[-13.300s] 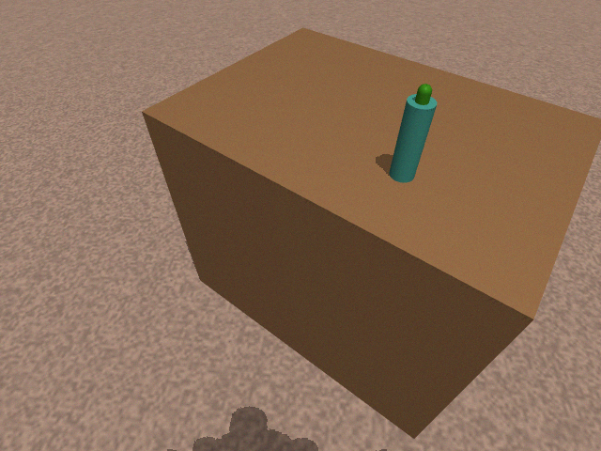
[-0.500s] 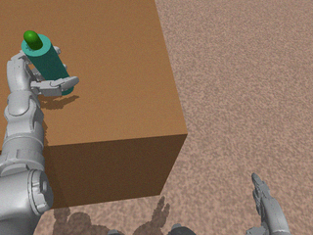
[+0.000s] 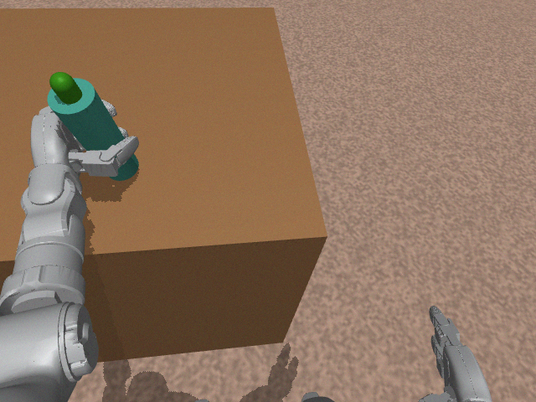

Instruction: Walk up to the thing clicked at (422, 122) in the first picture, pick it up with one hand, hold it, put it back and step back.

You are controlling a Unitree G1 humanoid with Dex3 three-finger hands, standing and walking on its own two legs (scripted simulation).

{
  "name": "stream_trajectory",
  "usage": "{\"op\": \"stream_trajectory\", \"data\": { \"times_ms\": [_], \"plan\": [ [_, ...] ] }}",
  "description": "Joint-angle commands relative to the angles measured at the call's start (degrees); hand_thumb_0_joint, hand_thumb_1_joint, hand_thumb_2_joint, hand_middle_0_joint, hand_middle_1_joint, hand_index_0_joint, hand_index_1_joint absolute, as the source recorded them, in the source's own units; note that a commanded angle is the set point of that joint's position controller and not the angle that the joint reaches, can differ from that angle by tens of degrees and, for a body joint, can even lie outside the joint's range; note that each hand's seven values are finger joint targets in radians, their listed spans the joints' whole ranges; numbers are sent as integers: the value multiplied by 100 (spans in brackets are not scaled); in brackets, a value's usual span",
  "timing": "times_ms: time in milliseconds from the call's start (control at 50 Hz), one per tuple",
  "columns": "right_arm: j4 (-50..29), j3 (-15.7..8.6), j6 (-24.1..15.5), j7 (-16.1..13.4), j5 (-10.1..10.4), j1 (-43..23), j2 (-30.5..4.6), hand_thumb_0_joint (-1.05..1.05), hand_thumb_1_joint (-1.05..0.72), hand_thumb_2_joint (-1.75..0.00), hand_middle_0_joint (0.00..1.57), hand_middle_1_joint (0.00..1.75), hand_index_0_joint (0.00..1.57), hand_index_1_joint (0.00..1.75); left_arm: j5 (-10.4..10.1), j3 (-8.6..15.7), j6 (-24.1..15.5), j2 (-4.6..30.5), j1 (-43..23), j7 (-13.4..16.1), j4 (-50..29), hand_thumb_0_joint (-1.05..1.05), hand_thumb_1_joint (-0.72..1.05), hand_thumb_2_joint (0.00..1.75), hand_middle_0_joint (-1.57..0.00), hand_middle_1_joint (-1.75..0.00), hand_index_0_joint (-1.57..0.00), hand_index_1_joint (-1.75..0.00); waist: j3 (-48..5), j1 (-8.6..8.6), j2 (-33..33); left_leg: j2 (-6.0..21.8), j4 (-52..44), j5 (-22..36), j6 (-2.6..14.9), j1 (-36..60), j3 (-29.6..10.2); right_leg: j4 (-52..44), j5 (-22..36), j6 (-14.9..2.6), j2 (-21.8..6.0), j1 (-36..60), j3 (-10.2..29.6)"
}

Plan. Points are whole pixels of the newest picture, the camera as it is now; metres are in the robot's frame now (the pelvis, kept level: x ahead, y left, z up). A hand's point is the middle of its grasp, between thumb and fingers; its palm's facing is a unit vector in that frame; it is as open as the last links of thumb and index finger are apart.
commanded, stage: settle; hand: left
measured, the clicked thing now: (96, 130) +0.48 +0.20 +0.14
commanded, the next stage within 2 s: lift in 0.68 s
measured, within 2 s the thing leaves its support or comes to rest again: neither
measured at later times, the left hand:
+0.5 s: hand (95, 117) +0.49 +0.19 +0.15, palm faces +0.15 -0.99 -0.01, open 7.8 cm
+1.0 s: hand (93, 99) +0.48 +0.18 +0.18, palm faces +0.14 -0.99 -0.01, open 7.9 cm
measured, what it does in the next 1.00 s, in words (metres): stands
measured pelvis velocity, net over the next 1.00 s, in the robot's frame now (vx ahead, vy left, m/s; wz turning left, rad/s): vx -0.01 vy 0.00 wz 0.00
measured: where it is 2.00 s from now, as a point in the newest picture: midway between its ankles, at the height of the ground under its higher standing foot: outside the picture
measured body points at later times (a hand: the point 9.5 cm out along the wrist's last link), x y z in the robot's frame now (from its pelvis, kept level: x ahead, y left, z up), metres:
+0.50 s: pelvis -0.01 +0.00 +0.01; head +0.06 +0.01 +0.46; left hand +0.47 +0.24 +0.15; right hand +0.14 -0.26 -0.04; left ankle +0.00 +0.12 -0.69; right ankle -0.01 -0.14 -0.69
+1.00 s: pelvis -0.01 +0.00 +0.02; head +0.04 +0.00 +0.47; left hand +0.47 +0.24 +0.18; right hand +0.14 -0.27 -0.03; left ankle +0.00 +0.12 -0.69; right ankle -0.01 -0.14 -0.69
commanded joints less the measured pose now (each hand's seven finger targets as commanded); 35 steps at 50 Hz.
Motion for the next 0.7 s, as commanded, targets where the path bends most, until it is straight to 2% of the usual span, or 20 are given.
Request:
{"op": "stream_trajectory", "data": {
  "times_ms": [0, 20, 40, 60, 80, 140, 160, 220, 240, 260, 300, 340, 380, 460, 480, 540, 580, 620, 660, 680],
  "plan": [
    [-740, -494, -287, -128, -2, 101, -839, 0, 54, -5, 5, 5, 5, 5, -94, 116, -387, 1463, -2951, 31, -1434, 0, 23, 132, -134, -142, -133, -144, -2613, -44, 529, -43, -466, 2686, 165, 2187, 79, -544, 2754, -162, 73, 990, -235],
    [-695, -354, -282, -106, -17, 106, -713, 0, 54, -5, 5, 5, 5, 5, -84, 58, -380, 1389, -3095, 31, -1480, 0, 22, 130, -134, -141, -134, -143, -2517, -35, 495, -54, -501, 2580, 168, 2143, 80, -606, 2680, -157, 76, 973, -233],
    [-831, -370, -311, -105, 1, -124, -729, 0, 55, -5, 5, 5, 5, 5, -84, 199, -406, 1659, -3305, 61, -1791, 0, 22, 131, -133, -141, -133, -143, -2696, 30, 617, -67, -518, 2555, 160, 2221, 92, -619, 2648, -162, 63, 1063, -224],
    [-781, -451, -316, -122, 1, -28, -760, 0, 54, -5, 5, 5, 5, 5, -83, 153, -378, 1590, -3276, 66, -1626, 0, 21, 132, -134, -142, -134, -144, -2818, -68, 599, -61, -489, 2630, 174, 2325, 98, -614, 2777, -149, 54, 1097, -217],
    [-572, -371, -301, -117, 2, 105, -661, 0, 54, -5, 5, 5, 5, 5, -103, 126, -375, 1524, -3383, 63, -1765, 0, 23, 132, -134, -142, -134, -144, -2690, -25, 678, -66, -511, 2659, 167, 2281, 96, -617, 2788, -153, 48, 1093, -216],
    [-618, -543, -340, -131, 21, -129, -889, 0, 55, -5, 5, 5, 5, 5, -91, 147, -201, 1427, -2913, 95, -1114, 0, 21, 131, -133, -141, -133, -143, -2236, -5, 353, -55, -667, 2399, 170, 2153, 81, -748, 2454, -168, 82, 1029, -252],
    [-423, -316, -335, -105, 14, -101, -615, 0, 55, -5, 5, 5, 5, 5, -63, 73, -239, 1430, -3254, 93, -1508, 0, 22, 132, -134, -142, -135, -144, -2358, 17, 620, -56, -655, 2411, 169, 2224, 83, -749, 2456, -172, 71, 1011, -236],
    [-636, -542, -411, -119, 37, -349, -862, 0, 55, -5, 5, 5, 5, 5, -107, 51, -181, 1339, -3184, 38, -1171, 0, 19, 133, -135, -144, -135, -146, -2446, -25, 439, -26, -714, 2447, 151, 2366, 60, -765, 2368, -188, 89, 985, -281],
    [-551, -441, -402, -116, 34, -244, -789, 0, 54, -5, 5, 5, 5, 5, -90, -3, -137, 1269, -3011, 20, -994, 0, 19, 133, -136, -144, -136, -146, -2382, -23, 347, -21, -716, 2518, 165, 2319, 53, -783, 2484, -175, 94, 1034, -282],
    [-402, -323, -398, -95, 40, -144, -621, 0, 55, -5, 5, 5, 5, 5, -90, 92, -199, 1452, -3400, 32, -1490, 0, 21, 134, -136, -144, -136, -146, -2404, 39, 493, -29, -746, 2498, 153, 2278, 52, -774, 2444, -190, 85, 1063, -276],
    [-476, -599, -430, -141, 44, -366, -914, 0, 54, -5, 5, 5, 5, 5, -136, 114, -137, 1423, -3214, 33, -987, 0, 18, 134, -136, -146, -137, -147, -2398, -40, 341, -38, -763, 2377, 168, 2302, 76, -843, 2399, -169, 89, 1088, -267],
    [-483, -428, -460, -130, 39, -367, -756, 0, 54, -5, 5, 5, 5, 5, -115, 80, -149, 1426, -3433, 60, -1249, 0, 19, 134, -137, -145, -137, -147, -2454, 5, 297, -45, -793, 2347, 173, 2258, 81, -837, 2460, -161, 78, 1236, -257],
    [-331, -533, -458, -154, 52, -312, -855, 0, 55, -5, 5, 5, 5, 5, -118, 167, -155, 1556, -3384, 79, -1192, 0, 19, 136, -136, -146, -137, -148, -2497, 29, 330, -53, -818, 2393, 168, 2286, 90, -857, 2469, -166, 65, 1263, -249],
    [-373, -315, -512, -152, 50, -482, -634, 0, 55, -5, 5, 5, 5, 5, -111, -14, -150, 1281, -3569, 91, -1251, 0, 20, 138, -136, -147, -137, -149, -2441, 40, 404, -10, -893, 2444, 113, 2501, 38, -892, 2273, -206, 100, 1114, -317],
    [-333, -325, -513, -167, 68, -446, -651, 0, 55, -5, 5, 5, 5, 5, -88, 109, -171, 1581, -3751, 122, -1570, 0, 20, 137, -137, -147, -137, -149, -2518, 64, 434, -40, -927, 2283, 134, 2464, 64, -942, 2244, -190, 94, 1192, -285],
    [-173, -534, -532, -215, 60, -338, -865, 0, 55, -5, 5, 5, 5, 5, -120, 139, -85, 1520, -3504, 136, -1226, 0, 23, 138, -137, -148, -138, -150, -2475, -13, 290, -51, -948, 2240, 158, 2406, 96, -973, 2331, -165, 73, 1281, -245],
    [-160, -238, -560, -171, 62, -429, -573, 0, 55, -5, 5, 5, 5, 5, -101, -53, -33, 1240, -3518, 123, -1128, 0, 20, 139, -136, -148, -137, -150, -2278, 35, 431, -41, -968, 2321, 132, 2445, 94, -1013, 2285, -187, 83, 1140, -273],
    [27, -452, -549, -205, 66, -368, -738, 0, 55, -5, 5, 5, 5, 5, -74, 160, -95, 1703, -3878, 156, -1567, 0, 22, 139, -137, -148, -138, -150, -2602, 50, 625, -29, -941, 2525, 116, 2688, 77, -978, 2379, -203, 84, 1165, -273],
    [-223, -312, -613, -182, 69, -513, -659, 0, 55, -5, 5, 5, 5, 5, -88, 26, -20, 1404, -3766, 118, -1317, 0, 25, 140, -137, -148, -138, -150, -2580, 21, 439, -26, -967, 2554, 127, 2659, 76, -997, 2478, -194, 83, 1295, -273],
    [-108, -420, -614, -195, 68, -493, -738, 0, 55, -5, 5, 5, 5, 5, -88, 27, 15, 1381, -3624, 113, -1075, 0, 21, 141, -138, -149, -138, -151, -2414, 2, 406, -25, -975, 2525, 128, 2614, 88, -1018, 2463, -187, 88, 1235, -274]
  ]
}}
